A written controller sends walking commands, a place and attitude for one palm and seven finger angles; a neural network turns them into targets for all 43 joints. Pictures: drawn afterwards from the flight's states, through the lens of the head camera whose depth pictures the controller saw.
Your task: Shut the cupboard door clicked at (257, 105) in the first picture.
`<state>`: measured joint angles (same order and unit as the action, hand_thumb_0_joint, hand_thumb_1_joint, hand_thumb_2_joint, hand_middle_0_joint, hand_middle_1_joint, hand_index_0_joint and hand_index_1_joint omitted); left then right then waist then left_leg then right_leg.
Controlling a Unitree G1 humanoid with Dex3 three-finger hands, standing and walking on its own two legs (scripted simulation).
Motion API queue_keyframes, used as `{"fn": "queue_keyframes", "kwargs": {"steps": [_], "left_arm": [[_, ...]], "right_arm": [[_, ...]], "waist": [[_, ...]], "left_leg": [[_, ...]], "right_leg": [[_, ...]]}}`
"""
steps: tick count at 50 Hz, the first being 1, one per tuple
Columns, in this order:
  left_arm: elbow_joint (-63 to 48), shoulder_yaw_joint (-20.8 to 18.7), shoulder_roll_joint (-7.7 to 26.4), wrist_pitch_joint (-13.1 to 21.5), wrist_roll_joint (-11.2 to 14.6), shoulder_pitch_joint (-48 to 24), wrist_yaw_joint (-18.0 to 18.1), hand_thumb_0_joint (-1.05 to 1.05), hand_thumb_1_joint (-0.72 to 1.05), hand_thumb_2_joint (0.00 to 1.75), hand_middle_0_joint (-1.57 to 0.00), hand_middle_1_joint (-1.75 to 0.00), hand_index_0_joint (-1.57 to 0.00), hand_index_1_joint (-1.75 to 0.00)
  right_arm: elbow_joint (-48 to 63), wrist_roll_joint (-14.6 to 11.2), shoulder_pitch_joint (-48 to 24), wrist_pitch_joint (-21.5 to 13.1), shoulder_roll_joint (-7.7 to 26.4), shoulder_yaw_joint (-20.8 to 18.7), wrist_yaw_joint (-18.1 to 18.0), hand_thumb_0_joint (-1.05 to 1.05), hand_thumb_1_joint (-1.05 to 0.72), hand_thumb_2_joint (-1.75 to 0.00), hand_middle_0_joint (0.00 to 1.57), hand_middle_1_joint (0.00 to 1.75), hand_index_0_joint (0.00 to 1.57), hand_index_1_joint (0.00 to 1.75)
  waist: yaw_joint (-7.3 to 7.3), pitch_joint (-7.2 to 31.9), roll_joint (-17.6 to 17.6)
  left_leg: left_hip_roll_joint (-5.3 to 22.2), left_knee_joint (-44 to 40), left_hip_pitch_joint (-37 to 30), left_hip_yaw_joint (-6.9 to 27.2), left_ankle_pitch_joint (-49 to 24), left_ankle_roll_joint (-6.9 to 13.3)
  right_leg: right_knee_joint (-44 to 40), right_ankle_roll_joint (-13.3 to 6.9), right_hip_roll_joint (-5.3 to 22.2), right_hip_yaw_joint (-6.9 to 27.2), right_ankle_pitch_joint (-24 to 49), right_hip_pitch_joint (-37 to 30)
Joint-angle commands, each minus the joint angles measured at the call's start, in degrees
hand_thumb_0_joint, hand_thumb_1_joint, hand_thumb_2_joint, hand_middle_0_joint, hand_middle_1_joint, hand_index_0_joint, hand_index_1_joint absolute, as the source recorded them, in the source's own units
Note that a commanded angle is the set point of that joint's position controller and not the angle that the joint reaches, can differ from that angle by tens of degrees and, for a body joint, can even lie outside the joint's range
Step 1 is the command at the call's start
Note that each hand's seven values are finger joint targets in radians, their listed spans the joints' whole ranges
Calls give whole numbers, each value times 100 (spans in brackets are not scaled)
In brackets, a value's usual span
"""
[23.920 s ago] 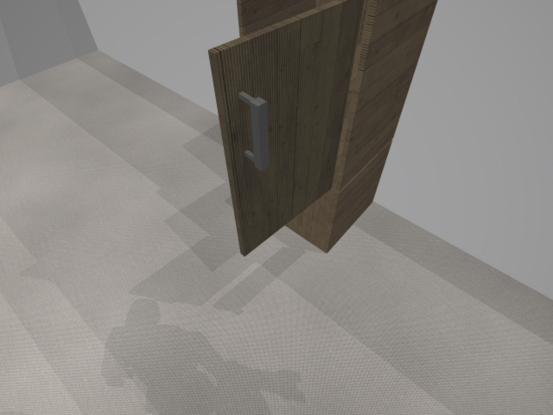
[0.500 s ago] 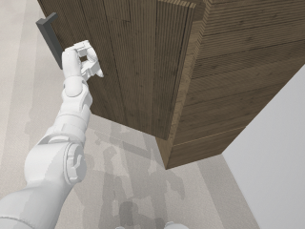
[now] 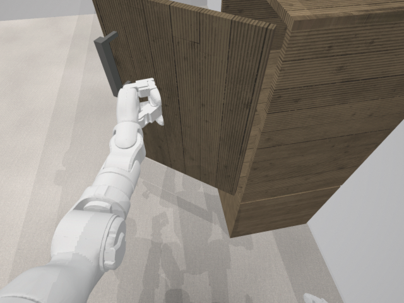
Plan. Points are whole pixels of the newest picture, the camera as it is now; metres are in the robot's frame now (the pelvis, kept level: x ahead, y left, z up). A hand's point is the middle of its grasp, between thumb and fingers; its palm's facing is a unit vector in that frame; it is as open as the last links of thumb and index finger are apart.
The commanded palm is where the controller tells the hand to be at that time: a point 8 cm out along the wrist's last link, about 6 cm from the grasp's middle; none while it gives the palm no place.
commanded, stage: draw the hand back to the body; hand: left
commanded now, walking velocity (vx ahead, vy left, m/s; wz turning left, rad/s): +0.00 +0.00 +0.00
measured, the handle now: (116, 65) +0.64 +0.18 +0.12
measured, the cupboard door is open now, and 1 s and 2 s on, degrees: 53 53 53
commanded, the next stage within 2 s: step back with the hand held close in 1.60 s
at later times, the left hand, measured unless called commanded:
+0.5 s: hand (102, 144) +0.36 +0.15 +0.16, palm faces +0.03 -1.00 -0.01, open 3.1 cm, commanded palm +0.32 +0.20 +0.15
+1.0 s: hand (0, 206) +0.25 +0.25 +0.17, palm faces +0.30 -0.91 -0.30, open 4.4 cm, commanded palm +0.20 +0.30 +0.19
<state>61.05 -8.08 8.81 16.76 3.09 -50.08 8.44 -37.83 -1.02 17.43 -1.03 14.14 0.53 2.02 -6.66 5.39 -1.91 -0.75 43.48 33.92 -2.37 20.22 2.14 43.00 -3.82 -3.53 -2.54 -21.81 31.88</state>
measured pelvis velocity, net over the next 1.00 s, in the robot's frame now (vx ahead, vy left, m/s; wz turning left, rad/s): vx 0.01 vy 0.03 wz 0.01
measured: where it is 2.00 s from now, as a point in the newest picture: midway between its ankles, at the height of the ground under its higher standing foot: outside the picture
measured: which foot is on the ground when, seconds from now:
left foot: down 0.00-1.00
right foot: down 0.00-1.00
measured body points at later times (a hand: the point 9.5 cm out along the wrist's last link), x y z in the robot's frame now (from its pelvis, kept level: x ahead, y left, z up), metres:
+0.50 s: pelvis +0.01 +0.01 +0.02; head +0.00 +0.00 +0.47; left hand +0.35 +0.20 +0.16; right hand +0.16 -0.24 -0.07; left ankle +0.01 +0.10 -0.71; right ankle -0.01 -0.07 -0.71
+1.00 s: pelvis +0.01 +0.03 +0.03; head -0.01 +0.01 +0.48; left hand +0.23 +0.30 +0.19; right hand +0.19 -0.17 -0.06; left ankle +0.01 +0.10 -0.71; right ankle -0.01 -0.07 -0.71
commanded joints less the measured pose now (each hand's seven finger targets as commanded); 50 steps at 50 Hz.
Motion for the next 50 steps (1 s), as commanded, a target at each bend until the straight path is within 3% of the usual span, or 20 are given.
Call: {"fn": "queue_keyframes", "kwargs": {"steps": [1, 4, 5, 7, 9, 10, 12, 16, 19, 20, 24, 26, 27, 29, 32, 36, 38, 44, 50], "left_arm": [[-723, -457, 921, 48, 331, -2448, -64, 0, 90, 90, -130, -150, -130, -150], [-1772, -757, 1168, 526, 380, -1659, -198, 0, 90, 90, -130, -150, -130, -150], [-2150, -791, 1268, 676, 328, -1405, -238, 0, 90, 90, -130, -150, -130, -150], [-2710, -549, 1096, 773, 232, -693, -380, 0, 90, 90, -130, -150, -130, -150], [-3093, -476, 1158, 593, 200, -102, -522, 0, 90, 90, -130, -150, -130, -150], [-3459, -236, 928, 441, 246, -2, -610, 0, 90, 90, -130, -150, -130, -150], [-4013, -46, 704, 45, 472, 185, -754, 0, 90, 90, -130, -150, -130, -150], [-5314, 3, 750, -432, 820, 250, -827, 0, 90, 90, -130, -150, -130, -150], [-5967, 32, 901, -518, 765, 694, -780, 0, 90, 90, -130, -150, -130, -150], [-5941, 104, 794, -592, 737, 954, -796, 0, 90, 90, -130, -150, -130, -150], [-5823, -170, 1069, -1126, 772, 2071, -923, 0, 90, 90, -122, -141, -122, -141], [-6053, -203, 1018, -1475, 899, 2370, -1070, 0, 90, 90, -116, -135, -116, -135], [-6642, 135, 1306, -1178, 447, 2630, -881, 0, 90, 90, -113, -132, -113, -132], [-6596, -14, 1313, -1167, 421, 3386, -747, 0, 90, 90, -108, -126, -108, -126], [-7400, 24, 1356, -1146, 314, 3416, -649, 0, 90, 90, -100, -117, -100, -117], [-8231, -55, 1534, -1120, 212, 3522, -477, 0, 90, 90, -89, -105, -89, -105], [-8453, -102, 1573, -1107, 172, 3656, -395, 0, 90, 90, -83, -99, -83, -99], [-8325, -531, 1732, -1149, 172, 4974, -316, 0, 90, 90, -67, -81, -67, -81], [-8940, -1102, 1979, -1036, 208, 6128, -351, 0, 90, 90, -50, -63, -50, -63]], "right_arm": [[453, -31, 670, -98, 843, -273, -65, 0, -90, -90, 20, 30, 20, 30], [694, 18, 616, -184, 839, -291, -20, 0, -90, -90, 20, 30, 20, 30], [742, 21, 584, -207, 814, -289, -3, 0, -90, -90, 20, 30, 20, 30], [852, 6, 525, -231, 777, -309, 60, 0, -90, -90, 20, 30, 20, 30], [926, -52, 454, -176, 804, -351, 68, 0, -90, -90, 20, 30, 20, 30], [1011, -108, 312, -168, 780, -343, 59, 0, -90, -90, 20, 30, 20, 30], [1080, -197, 140, -157, 778, -363, -12, 0, -90, -90, 20, 30, 20, 30], [1141, -279, -300, -242, 720, -306, -240, 0, -90, -90, 20, 30, 20, 30], [1132, -281, -512, -347, 682, -237, -343, 0, -90, -90, 20, 30, 20, 30], [1140, -294, -631, -383, 651, -192, -347, 0, -90, -90, 20, 30, 20, 30], [1196, -318, -842, -318, 685, -137, -395, 0, -90, -90, 20, 30, 20, 30], [1311, -369, -1035, -259, 658, -92, -404, 0, -90, -90, 20, 30, 20, 30], [1317, -250, -1144, -173, 513, -66, -457, 0, -90, -90, 20, 30, 20, 30], [1336, -234, -1223, -54, 520, -38, -482, 0, -90, -90, 20, 30, 20, 30], [1373, -202, -1319, 28, 470, 20, -487, 0, -90, -90, 20, 30, 20, 30], [1371, -129, -1386, -32, 477, 52, -532, 0, -90, -90, 20, 30, 20, 30], [1354, -106, -1414, -70, 479, 63, -547, 0, -90, -90, 20, 30, 20, 30], [1256, -55, -1474, -42, 523, 37, -575, 0, -90, -90, 20, 30, 20, 30], [1310, -45, -1476, -37, 503, -24, -495, 0, -90, -90, 20, 30, 20, 30]], "waist": [[-29, 1679, 795], [372, 2388, 360], [427, 2558, 302], [520, 2520, 302], [559, 2280, 399], [499, 2110, 398], [485, 1860, 447], [501, 1537, 316], [559, 1313, 158], [575, 1144, 5], [751, 860, 350], [795, 803, 484], [715, 249, 562], [765, 129, 581], [711, 209, -57], [698, 323, -492], [698, 318, -418], [827, -32, 112], [963, 169, -173]], "left_leg": [[-82, -470, -897, 198, -1071, 49], [-100, -438, -1306, 158, -1703, 37], [-84, -410, -1411, 131, -1950, 47], [-79, -405, -1493, 83, -2160, 64], [-54, -498, -1465, 44, -2041, 82], [-45, -561, -1549, 14, -1970, 108], [-7, -685, -1793, 39, -1892, 114], [24, -949, -2160, 105, -1646, 141], [67, -1115, -2377, 196, -1646, 128], [68, -1180, -2391, 208, -1569, 119], [41, -1369, -2293, 225, -1375, 88], [22, -1478, -2311, 219, -1321, 73], [42, -1715, -2300, 289, -1236, 57], [66, -1793, -2313, 285, -1191, 73], [106, -2001, -2784, 317, -1358, 36], [145, -2236, -3206, 431, -1444, 6], [167, -2348, -3329, 514, -1424, -13], [184, -2562, -3173, 579, -1370, -27], [201, -2463, -3154, 566, -2081, -115]], "right_leg": [[-858, 414, 182, 448, 2180, -946], [-616, 311, 154, 414, 2835, -1427], [-535, 312, 160, 419, 3134, -1532], [-513, 325, 155, 400, 3406, -1596], [-620, 392, 174, 412, 3361, -1699], [-729, 452, 184, 429, 3357, -1628], [-936, 461, 158, 362, 3086, -1575], [-1264, 437, 156, 342, 2519, -1613], [-1314, 338, 161, 259, 2222, -1588], [-1335, 322, 170, 244, 2109, -1465], [-1502, 317, 217, 256, 1915, -1742], [-1588, 315, 243, 241, 1920, -1880], [-1946, 372, 394, 489, 1838, -1801], [-2081, 406, 440, 516, 1791, -1997], [-2212, 283, 377, 424, 1735, -2133], [-2376, 216, 321, 353, 1624, -2271], [-2437, 198, 287, 310, 1535, -2311], [-2595, 197, 268, 254, 1418, -2547], [-2483, 186, 308, 234, 1923, -2876]]}}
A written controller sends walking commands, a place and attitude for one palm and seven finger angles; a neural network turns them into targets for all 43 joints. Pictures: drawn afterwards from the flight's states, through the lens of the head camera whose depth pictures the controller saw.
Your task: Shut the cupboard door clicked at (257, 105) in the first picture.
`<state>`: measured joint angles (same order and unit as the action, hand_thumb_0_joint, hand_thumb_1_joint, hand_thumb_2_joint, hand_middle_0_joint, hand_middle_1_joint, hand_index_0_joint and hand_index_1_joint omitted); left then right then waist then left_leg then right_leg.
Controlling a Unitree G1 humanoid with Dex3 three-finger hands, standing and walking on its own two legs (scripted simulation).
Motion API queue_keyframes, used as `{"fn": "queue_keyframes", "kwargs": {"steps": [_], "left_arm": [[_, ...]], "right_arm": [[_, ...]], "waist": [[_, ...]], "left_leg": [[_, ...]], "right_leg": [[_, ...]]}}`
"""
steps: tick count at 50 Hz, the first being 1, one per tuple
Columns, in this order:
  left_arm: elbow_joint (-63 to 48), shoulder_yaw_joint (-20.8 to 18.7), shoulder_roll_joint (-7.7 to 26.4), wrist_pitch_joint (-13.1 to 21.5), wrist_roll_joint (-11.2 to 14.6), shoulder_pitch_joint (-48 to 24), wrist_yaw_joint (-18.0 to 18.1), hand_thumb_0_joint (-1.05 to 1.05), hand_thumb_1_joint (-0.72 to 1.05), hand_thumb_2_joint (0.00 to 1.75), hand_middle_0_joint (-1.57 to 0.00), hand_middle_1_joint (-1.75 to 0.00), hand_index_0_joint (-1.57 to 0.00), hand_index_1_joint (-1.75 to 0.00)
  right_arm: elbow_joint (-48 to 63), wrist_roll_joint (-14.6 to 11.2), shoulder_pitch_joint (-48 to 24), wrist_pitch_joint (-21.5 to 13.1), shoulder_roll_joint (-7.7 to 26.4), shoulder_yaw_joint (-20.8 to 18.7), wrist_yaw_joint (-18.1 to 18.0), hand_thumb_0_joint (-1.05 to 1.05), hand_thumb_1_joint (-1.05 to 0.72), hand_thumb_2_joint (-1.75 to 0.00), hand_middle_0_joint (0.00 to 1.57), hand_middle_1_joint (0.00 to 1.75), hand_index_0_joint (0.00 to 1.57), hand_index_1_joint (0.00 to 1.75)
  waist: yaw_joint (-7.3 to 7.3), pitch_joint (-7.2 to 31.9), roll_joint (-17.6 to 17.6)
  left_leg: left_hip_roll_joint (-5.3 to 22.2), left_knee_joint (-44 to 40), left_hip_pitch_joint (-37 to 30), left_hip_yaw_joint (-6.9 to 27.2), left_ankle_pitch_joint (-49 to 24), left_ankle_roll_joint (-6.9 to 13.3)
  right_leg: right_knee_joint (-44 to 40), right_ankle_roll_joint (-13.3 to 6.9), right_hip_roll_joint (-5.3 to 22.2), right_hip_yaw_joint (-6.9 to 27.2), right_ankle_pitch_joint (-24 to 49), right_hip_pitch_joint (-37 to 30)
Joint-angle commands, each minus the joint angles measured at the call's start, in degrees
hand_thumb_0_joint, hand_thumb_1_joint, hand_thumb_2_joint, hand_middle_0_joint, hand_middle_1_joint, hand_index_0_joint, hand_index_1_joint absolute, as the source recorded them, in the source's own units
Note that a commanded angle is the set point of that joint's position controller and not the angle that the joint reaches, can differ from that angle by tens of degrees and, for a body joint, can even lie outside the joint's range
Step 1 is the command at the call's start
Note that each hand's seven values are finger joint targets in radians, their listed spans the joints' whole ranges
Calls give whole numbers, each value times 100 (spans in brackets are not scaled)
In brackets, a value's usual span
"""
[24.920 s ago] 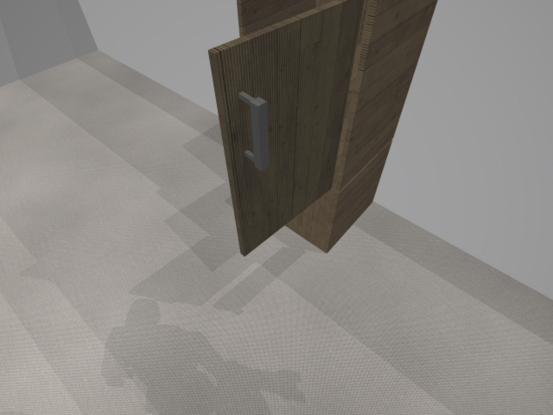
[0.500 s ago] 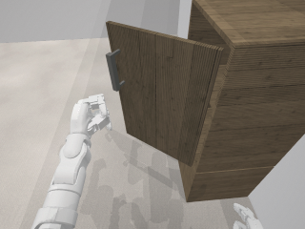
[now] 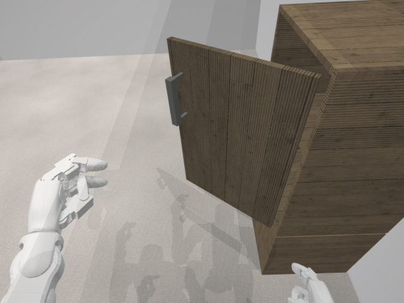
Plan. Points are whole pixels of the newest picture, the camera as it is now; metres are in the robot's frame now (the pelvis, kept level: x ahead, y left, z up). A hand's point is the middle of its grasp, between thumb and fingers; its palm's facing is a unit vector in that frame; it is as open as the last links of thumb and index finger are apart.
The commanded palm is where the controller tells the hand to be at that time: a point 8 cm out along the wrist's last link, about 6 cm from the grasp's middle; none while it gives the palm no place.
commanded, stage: draw the hand back to the body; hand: left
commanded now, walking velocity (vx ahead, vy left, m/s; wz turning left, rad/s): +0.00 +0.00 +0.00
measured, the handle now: (178, 99) +0.63 +0.14 +0.08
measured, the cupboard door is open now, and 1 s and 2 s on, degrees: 53 53 53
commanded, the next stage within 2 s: step back with the hand held close in 0.60 s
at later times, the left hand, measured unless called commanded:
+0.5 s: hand (50, 222) +0.19 +0.26 +0.14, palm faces +0.44 -0.82 -0.37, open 7.3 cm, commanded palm +0.14 +0.30 +0.17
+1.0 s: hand (61, 213) +0.21 +0.25 +0.14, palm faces +0.32 -0.80 -0.50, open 7.4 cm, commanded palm +0.15 +0.29 +0.17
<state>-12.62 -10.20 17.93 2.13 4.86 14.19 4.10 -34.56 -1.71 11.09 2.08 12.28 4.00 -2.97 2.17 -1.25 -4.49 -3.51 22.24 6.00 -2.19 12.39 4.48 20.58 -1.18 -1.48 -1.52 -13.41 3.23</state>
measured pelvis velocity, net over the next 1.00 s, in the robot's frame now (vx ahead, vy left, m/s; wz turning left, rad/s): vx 0.00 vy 0.00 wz -0.03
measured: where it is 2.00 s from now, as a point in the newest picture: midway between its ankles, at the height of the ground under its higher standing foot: outside the picture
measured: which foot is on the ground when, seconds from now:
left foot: down 0.00-1.00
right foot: down 0.00-1.00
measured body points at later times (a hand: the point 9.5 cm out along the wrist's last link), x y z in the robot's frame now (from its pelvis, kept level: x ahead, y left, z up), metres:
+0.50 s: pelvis +0.01 +0.00 +0.00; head -0.01 -0.02 +0.45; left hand +0.17 +0.30 +0.16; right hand +0.20 -0.22 -0.09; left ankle +0.00 +0.06 -0.74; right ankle -0.02 -0.11 -0.74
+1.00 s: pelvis +0.00 +0.00 +0.00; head +0.02 -0.02 +0.44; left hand +0.19 +0.29 +0.17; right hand +0.17 -0.26 -0.10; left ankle +0.00 +0.06 -0.74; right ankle -0.02 -0.11 -0.74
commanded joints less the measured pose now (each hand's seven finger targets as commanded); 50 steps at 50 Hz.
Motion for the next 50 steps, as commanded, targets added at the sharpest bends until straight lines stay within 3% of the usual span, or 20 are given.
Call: {"fn": "queue_keyframes", "kwargs": {"steps": [1, 6, 11, 12, 15, 19, 20, 24, 28, 31, 34, 36, 37, 38, 39, 41, 44, 47, 49, 50], "left_arm": [[-1673, -992, 1124, 446, 31, -119, 90, 0, 90, 90, -47, -60, -47, -60], [-2149, -1511, 1415, 523, 31, 545, 153, 0, 90, 90, -34, -45, -34, -45], [-2163, -1868, 1533, 545, 63, 1094, 205, 0, 90, 90, -20, -30, -20, -30], [-2145, -1624, 1294, 561, 46, 968, 184, 0, 90, 90, -20, -30, -20, -30], [-1916, -1312, 1053, 535, 3, 655, 201, 0, 90, 90, -20, -30, -20, -30], [-1957, -1432, 1276, 575, -38, 373, 268, 0, 90, 90, -20, -30, -20, -30], [-2156, -1424, 1280, 605, -42, 352, 279, 0, 90, 90, -20, -30, -20, -30], [-2316, -1740, 1579, 607, -29, 608, 330, 0, 90, 90, -20, -30, -20, -30], [-2273, -1683, 1428, 569, -22, 705, 307, 0, 90, 90, -20, -30, -20, -30], [-2008, -1646, 1330, 529, 3, 812, 257, 0, 90, 90, -20, -30, -20, -30], [-1812, -1665, 1310, 508, 38, 986, 205, 0, 90, 90, -20, -30, -20, -30], [-1950, -1620, 1280, 535, 37, 941, 185, 0, 90, 90, -20, -30, -20, -30], [-2551, -2293, 2066, 797, -9, 134, 239, 0, 90, 90, -20, -30, -20, -30], [-2026, -2043, 1690, 855, 13, 808, 221, 0, 90, 90, -20, -30, -20, -30], [-2125, -2037, 1737, 876, -11, 863, 220, 0, 90, 90, -20, -30, -20, -30], [-2055, -1779, 1469, 892, -35, 1188, 204, 0, 90, 90, -20, -30, -20, -30], [-2213, -1909, 1636, 922, -37, 1341, 259, 0, 90, 90, -20, -30, -20, -30], [-2280, -2025, 1729, 923, -21, 1497, 302, 0, 90, 90, -20, -30, -20, -30], [-2319, -2292, 1978, 931, -7, 1610, 339, 0, 90, 90, -20, -30, -20, -30], [-2350, -2183, 1842, 940, -3, 1674, 332, 0, 90, 90, -20, -30, -20, -30]], "right_arm": [[973, 24, -840, -360, 674, -392, 10, 0, -90, -90, 20, 30, 20, 30], [968, 18, -761, -482, 687, -464, 25, 0, -90, -90, 20, 30, 20, 30], [924, -20, -701, -580, 699, -514, 0, 0, -90, -90, 20, 30, 20, 30], [899, -12, -697, -605, 709, -516, 7, 0, -90, -90, 20, 30, 20, 30], [821, -4, -659, -653, 785, -546, -12, 0, -90, -90, 20, 30, 20, 30], [782, 18, -650, -727, 825, -557, -74, 0, -90, -90, 20, 30, 20, 30], [817, 23, -648, -748, 795, -553, -74, 0, -90, -90, 20, 30, 20, 30], [805, 58, -666, -808, 774, -509, -88, 0, -90, -90, 20, 30, 20, 30], [788, 62, -686, -802, 685, -451, -47, 0, -90, -90, 20, 30, 20, 30], [791, 57, -692, -746, 687, -465, -37, 0, -90, -90, 20, 30, 20, 30], [816, 49, -702, -692, 722, -514, -31, 0, -90, -90, 20, 30, 20, 30], [856, 43, -688, -666, 724, -529, -27, 0, -90, -90, 20, 30, 20, 30], [1071, -25, -747, -585, 854, -577, -30, 0, -90, -90, 20, 30, 20, 30], [925, 30, -704, -540, 799, -578, -71, 0, -90, -90, 20, 30, 20, 30], [957, 47, -761, -501, 809, -581, -64, 0, -90, -90, 20, 30, 20, 30], [978, 38, -698, -400, 815, -625, -57, 0, -90, -90, 20, 30, 20, 30], [1036, 25, -668, -296, 861, -688, -98, 0, -90, -90, 20, 30, 20, 30], [1162, 1, -649, -168, 844, -717, -146, 0, -90, -90, 20, 30, 20, 30], [1204, 2, -684, -93, 854, -739, -173, 0, -90, -90, 20, 30, 20, 30], [1237, -17, -642, -58, 822, -731, -174, 0, -90, -90, 20, 30, 20, 30]], "waist": [[88, 812, 73], [135, 787, -12], [135, 396, -15], [79, 356, -64], [-36, -19, 128], [12, 201, 166], [33, 473, 65], [148, 734, -84], [134, 415, -368], [118, 143, -47], [133, 233, 322], [124, 442, 254], [-58, 285, 101], [-78, 418, 283], [-52, 423, 285], [-104, 736, 304], [-116, 1041, 196], [-134, 1220, 407], [-114, 1279, 482], [-140, 1307, 505]], "left_leg": [[483, -287, -350, 509, -1442, -354], [547, -199, -283, 573, -1900, -455], [567, -246, -160, 563, -1582, -480], [550, -270, -178, 559, -1416, -467], [552, -371, -97, 590, -782, -396], [505, -415, -131, 613, -426, -318], [506, -396, -226, 628, -542, -330], [449, -246, -208, 515, -1060, -342], [460, -242, -158, 507, -1361, -424], [482, -284, -64, 464, -1251, -400], [479, -241, -106, 393, -1283, -322], [475, -198, -190, 360, -1383, -300], [595, 81, 200, 524, -833, -117], [585, 223, 185, 568, -759, -100], [581, 277, 211, 566, -803, -110], [620, 385, 155, 507, -1049, -131], [691, 433, 95, 477, -1624, -144], [753, 445, 168, 481, -2130, -146], [772, 469, 244, 486, -2286, -141], [793, 466, 343, 505, -2333, -147]], "right_leg": [[-221, -68, 104, 126, 1193, -11], [-148, -42, 101, 84, 1276, 23], [-228, -39, 75, 67, 1018, 253], [-233, -35, 88, 72, 906, 327], [-313, -19, 101, 82, 525, 613], [-325, -14, 111, 122, 360, 519], [-273, -27, 123, 132, 432, 388], [-267, -51, 125, 170, 833, 92], [-250, -72, 113, 131, 991, 194], [-306, -61, 102, 118, 917, 303], [-349, -34, 118, 158, 1008, 275], [-287, -15, 145, 166, 1120, 229], [-451, -15, 493, 789, 1405, 625], [-407, -70, 689, 861, 1500, 680], [-381, -62, 761, 931, 1761, 714], [-177, -46, 822, 891, 1987, 711], [118, 43, 781, 769, 2432, 682], [385, 100, 682, 662, 2788, 581], [485, 161, 650, 659, 3009, 558], [573, 138, 651, 634, 2982, 479]]}}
